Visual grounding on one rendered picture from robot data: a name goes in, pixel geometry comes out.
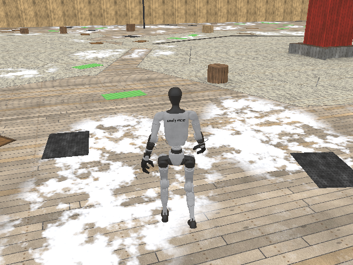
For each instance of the right robot forearm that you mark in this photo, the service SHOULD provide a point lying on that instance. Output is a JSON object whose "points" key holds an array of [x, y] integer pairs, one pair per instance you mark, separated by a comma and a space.
{"points": [[201, 142]]}

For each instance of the left robot hand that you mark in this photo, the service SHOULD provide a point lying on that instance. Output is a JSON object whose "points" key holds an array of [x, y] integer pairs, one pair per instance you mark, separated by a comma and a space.
{"points": [[144, 165]]}

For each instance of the robot left foot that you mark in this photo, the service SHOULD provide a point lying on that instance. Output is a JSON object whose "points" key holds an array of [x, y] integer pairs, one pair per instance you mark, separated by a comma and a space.
{"points": [[165, 217]]}

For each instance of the left robot thigh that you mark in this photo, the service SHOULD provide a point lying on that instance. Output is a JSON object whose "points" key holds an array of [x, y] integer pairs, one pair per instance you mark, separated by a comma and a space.
{"points": [[163, 165]]}

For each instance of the right robot hand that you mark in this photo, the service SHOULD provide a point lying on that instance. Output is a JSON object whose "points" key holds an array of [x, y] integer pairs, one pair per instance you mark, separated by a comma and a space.
{"points": [[201, 151]]}

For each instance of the left robot forearm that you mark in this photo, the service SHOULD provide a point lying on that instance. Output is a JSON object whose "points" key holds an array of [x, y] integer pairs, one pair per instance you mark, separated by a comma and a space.
{"points": [[149, 149]]}

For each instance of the robot left upper arm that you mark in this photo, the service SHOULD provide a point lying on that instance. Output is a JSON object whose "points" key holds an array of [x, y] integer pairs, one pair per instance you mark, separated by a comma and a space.
{"points": [[155, 126]]}

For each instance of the robot right upper arm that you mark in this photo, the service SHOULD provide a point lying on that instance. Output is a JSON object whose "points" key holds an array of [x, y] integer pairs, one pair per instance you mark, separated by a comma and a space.
{"points": [[195, 124]]}

